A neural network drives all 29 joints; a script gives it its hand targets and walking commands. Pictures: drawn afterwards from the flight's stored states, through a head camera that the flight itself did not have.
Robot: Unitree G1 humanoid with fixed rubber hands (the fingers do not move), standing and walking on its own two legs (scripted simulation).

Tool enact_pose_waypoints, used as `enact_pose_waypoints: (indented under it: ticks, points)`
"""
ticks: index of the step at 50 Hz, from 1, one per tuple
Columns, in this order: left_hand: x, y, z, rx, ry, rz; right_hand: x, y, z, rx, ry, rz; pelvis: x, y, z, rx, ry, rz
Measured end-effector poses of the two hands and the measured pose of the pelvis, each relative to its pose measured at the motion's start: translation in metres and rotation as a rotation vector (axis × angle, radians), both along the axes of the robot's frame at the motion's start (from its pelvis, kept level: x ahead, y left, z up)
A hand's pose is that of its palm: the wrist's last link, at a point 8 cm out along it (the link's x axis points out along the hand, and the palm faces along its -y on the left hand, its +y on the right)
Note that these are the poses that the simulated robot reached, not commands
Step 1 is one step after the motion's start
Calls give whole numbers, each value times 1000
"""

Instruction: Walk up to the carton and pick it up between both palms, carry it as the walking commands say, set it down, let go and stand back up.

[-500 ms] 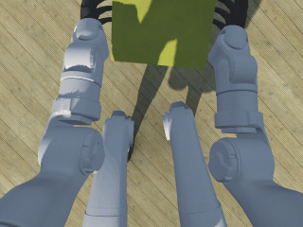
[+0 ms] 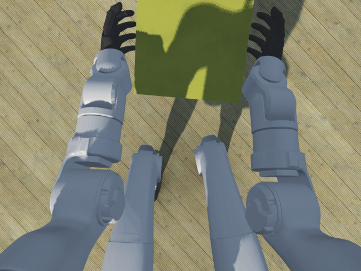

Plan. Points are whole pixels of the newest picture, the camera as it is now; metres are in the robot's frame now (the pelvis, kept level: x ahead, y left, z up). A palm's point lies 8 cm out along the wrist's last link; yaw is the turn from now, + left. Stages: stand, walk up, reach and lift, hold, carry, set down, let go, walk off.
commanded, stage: reach and lift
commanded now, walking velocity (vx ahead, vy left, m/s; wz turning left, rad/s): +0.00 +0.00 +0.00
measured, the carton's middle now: (190, 54) +0.51 -0.05 -0.16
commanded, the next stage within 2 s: none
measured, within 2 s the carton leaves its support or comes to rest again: neither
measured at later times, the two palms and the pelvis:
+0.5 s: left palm (80, 30) +0.48 +0.10 +0.04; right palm (302, 42) +0.44 -0.18 +0.04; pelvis +0.06 +0.00 +0.07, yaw +0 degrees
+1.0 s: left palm (49, 10) +0.47 +0.10 +0.10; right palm (349, 21) +0.43 -0.18 +0.11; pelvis +0.13 +0.00 +0.14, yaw -1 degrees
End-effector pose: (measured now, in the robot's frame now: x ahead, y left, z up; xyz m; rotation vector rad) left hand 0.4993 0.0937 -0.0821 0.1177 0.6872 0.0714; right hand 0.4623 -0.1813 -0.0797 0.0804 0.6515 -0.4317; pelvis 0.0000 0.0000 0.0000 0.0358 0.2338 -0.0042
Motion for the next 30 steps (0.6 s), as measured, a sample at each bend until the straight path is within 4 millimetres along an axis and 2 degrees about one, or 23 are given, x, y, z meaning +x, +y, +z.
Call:
enact_pose_waypoints:
  ticks: [8,14,20,25,30]
  points:
    - [-8,1,28,11,17,-2,-11,1,22,14,16,-7,5,1,19,-6,-5,6]
    - [-12,0,53,9,30,1,-15,1,48,11,30,-4,16,-1,30,-1,42,-2]
    - [-17,0,91,14,64,1,-21,1,85,21,63,-6,42,-3,47,-4,155,2]
    - [-19,3,124,19,64,5,-21,3,118,21,63,7,63,-4,68,-11,164,-1]
    - [-20,7,142,6,64,-4,-19,3,141,17,59,52,77,-5,91,-16,146,3]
